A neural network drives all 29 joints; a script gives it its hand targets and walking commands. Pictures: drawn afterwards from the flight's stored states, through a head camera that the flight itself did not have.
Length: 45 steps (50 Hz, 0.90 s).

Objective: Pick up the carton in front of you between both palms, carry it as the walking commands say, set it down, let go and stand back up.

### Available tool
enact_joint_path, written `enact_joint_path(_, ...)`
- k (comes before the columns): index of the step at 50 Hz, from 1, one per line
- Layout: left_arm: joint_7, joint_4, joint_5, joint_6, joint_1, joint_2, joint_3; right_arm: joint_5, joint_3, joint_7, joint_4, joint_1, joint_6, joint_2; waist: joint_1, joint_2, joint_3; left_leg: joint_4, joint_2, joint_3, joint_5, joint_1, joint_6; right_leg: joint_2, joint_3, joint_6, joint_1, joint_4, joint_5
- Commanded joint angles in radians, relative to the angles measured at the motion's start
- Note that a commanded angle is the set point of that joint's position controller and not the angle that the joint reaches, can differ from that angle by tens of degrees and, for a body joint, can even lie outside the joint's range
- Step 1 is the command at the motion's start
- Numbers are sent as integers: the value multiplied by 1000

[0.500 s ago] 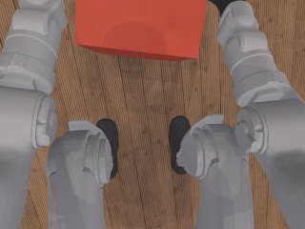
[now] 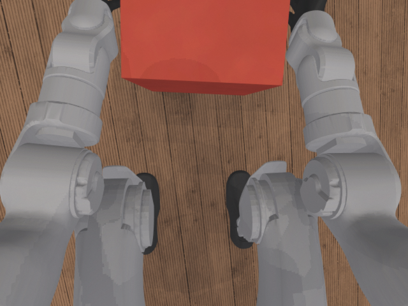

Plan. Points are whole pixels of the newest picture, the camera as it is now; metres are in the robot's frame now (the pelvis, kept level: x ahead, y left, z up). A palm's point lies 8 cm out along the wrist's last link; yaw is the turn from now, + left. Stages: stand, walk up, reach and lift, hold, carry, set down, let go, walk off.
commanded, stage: reach and lift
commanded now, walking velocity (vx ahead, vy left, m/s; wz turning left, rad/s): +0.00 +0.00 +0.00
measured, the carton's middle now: (202, 29) +0.54 +0.00 -0.21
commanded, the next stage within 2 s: none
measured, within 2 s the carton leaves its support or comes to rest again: neither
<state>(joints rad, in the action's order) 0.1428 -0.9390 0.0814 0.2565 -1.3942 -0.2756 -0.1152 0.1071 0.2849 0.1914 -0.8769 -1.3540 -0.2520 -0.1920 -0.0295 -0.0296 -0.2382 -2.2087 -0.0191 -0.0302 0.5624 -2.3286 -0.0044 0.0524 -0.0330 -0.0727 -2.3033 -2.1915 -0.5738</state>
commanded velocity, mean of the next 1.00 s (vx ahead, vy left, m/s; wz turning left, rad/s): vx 0.00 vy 0.00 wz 0.00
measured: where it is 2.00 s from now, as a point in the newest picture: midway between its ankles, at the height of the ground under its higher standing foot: (194, 224)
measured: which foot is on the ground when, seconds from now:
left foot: down 0.00-1.00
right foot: down 0.00-1.00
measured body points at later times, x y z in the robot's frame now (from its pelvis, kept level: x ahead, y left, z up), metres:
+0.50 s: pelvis -0.01 -0.01 +0.12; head +0.26 +0.01 +0.48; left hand +0.51 +0.16 +0.06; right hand +0.51 -0.14 +0.06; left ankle +0.11 +0.12 -0.33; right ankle +0.11 -0.14 -0.33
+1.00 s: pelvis +0.04 -0.01 +0.25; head +0.20 +0.01 +0.67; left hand +0.46 +0.16 +0.21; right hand +0.47 -0.14 +0.21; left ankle +0.11 +0.12 -0.33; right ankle +0.11 -0.14 -0.33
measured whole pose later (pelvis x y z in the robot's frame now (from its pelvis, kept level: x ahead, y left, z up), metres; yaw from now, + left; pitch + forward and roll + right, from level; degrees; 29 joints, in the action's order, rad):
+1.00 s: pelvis +0.04 -0.01 +0.25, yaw +3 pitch +33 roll +0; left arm 0.02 -0.60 -0.23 0.40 -0.72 0.08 -0.40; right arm -0.21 0.46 0.05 -0.59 -0.71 -0.38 0.10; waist -0.01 -0.01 0.24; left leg -1.37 -0.04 -0.05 0.46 -1.49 -0.02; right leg 0.04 -0.06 -0.03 -1.47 -1.37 -0.48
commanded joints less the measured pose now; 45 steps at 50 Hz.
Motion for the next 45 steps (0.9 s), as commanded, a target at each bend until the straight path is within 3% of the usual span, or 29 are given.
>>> enact_joint_path(1, -314, 387, 82, -5, -608, 1153, 350, 93, -439, -360, 320, -642, -13, 1136, 34, 129, 1781, 186, -111, 85, -673, 1088, -13, 103, 164, 30, 618, 174, 512)
enact_joint_path(2, -312, 360, 56, 10, -574, 1181, 334, 72, -438, -360, 328, -643, -22, 1137, 35, 129, 1740, 224, -118, 92, -573, 1004, -12, 103, 159, 33, 639, 201, 463)
enact_joint_path(6, -330, 255, -17, 56, -419, 1233, 268, -13, -403, -365, 266, -521, -58, 1169, 14, 93, 1495, 315, -132, 106, -420, 852, -12, 116, 138, 33, 593, 309, 354)
enact_joint_path(9, -346, 153, -87, 74, -396, 1223, 173, -101, -305, -362, 178, -478, -79, 1156, 2, 76, 1301, 398, -138, 112, -226, 697, -14, 120, 133, 46, 577, 390, 209)
enact_joint_path(12, -359, 96, -142, 86, -401, 1201, 95, -185, -205, -356, 111, -449, -91, 1133, -19, 76, 1211, 463, -140, 110, -125, 645, -8, 118, 129, 56, 588, 457, 134)
enact_joint_path(14, -362, 81, -170, 88, -406, 1198, 59, -213, -172, -357, 98, -452, -94, 1133, -15, 79, 1214, 501, -141, 109, -101, 664, -6, 118, 127, 59, 604, 491, 112)
enact_joint_path(22, -368, 124, -205, 112, -368, 1248, 47, -193, -233, -391, 130, -450, -127, 1231, 30, 43, 1384, 615, -143, 108, -134, 838, 3, 121, 122, 44, 738, 603, 120)
enact_joint_path(30, -382, 257, -138, 137, -273, 1347, 198, -128, -376, -411, 226, -334, -150, 1319, 28, 33, 1509, 693, -149, 98, -284, 1033, -7, 126, 110, 34, 909, 687, 260)
enact_joint_path(36, -375, 301, -105, 144, -164, 1394, 277, -113, -421, -410, 242, -201, -150, 1336, 14, 55, 1435, 781, -151, 79, -302, 1146, -19, 129, 95, 42, 989, 768, 274)
enact_joint_path(45, -357, 286, -140, 131, 18, 1429, 270, -149, -411, -413, 217, -20, -134, 1349, 18, 59, 1255, 949, -149, 43, -306, 1298, -17, 125, 61, 50, 1113, 930, 266)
